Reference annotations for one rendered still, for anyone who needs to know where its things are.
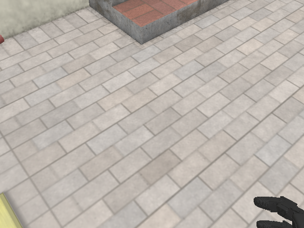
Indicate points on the robot right hand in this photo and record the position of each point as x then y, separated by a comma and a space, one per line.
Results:
285, 208

